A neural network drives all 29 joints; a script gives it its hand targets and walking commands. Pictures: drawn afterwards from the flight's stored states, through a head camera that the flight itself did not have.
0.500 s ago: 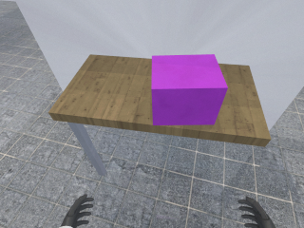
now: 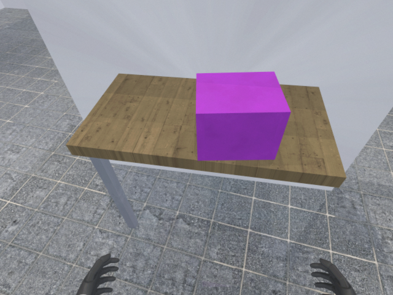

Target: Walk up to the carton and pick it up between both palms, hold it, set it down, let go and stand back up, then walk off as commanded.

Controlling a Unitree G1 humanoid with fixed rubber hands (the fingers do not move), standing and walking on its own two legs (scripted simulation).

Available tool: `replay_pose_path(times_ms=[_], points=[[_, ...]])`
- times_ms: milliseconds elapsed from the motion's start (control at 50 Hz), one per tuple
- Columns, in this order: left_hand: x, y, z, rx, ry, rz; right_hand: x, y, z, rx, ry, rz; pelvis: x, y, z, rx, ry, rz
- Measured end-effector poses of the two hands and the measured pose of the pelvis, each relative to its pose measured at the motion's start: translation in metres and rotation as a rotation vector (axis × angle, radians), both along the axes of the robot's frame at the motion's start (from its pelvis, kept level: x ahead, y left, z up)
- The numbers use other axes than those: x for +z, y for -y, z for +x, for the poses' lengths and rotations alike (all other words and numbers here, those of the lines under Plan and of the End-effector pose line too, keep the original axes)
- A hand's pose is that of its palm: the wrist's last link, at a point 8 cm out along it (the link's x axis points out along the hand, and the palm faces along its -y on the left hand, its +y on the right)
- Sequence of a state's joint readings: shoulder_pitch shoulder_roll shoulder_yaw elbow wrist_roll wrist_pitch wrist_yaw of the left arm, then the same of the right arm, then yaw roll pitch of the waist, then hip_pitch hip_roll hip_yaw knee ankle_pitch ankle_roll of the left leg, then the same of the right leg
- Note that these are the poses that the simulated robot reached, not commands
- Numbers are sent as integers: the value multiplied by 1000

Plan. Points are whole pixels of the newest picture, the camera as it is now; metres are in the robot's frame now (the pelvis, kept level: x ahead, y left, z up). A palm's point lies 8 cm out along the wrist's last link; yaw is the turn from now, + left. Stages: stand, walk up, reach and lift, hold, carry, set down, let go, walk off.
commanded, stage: stand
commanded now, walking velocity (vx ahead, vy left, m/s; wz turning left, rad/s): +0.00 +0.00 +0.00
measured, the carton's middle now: (235, 116) +0.59 -0.07 +0.02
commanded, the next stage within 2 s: walk up in 0.60 s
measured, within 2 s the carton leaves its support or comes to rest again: neither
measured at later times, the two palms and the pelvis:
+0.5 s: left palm out of the picture +0.14 +0.25 -0.07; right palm out of the picture +0.13 -0.27 -0.08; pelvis -0.01 +0.00 +0.00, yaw +0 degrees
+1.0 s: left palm out of the picture +0.13 +0.25 -0.08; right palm out of the picture +0.11 -0.29 -0.09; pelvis +0.01 -0.02 +0.00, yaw -1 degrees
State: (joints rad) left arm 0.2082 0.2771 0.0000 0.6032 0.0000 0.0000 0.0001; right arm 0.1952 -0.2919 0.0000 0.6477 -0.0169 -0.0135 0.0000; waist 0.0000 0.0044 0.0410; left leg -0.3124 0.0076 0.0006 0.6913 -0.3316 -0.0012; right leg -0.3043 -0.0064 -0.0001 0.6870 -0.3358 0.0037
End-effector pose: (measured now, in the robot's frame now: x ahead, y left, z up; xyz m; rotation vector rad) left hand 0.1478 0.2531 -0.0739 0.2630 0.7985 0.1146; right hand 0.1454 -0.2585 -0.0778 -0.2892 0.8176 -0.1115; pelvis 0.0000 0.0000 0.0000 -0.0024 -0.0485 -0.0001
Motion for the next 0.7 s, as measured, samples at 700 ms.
replay_pose_path(times_ms=[700], points=[[5, 1, -9, 5, 4, 18, -7, 9, -14, -4, -33, 3, 1, 4, -7, 4, 9, 11]])
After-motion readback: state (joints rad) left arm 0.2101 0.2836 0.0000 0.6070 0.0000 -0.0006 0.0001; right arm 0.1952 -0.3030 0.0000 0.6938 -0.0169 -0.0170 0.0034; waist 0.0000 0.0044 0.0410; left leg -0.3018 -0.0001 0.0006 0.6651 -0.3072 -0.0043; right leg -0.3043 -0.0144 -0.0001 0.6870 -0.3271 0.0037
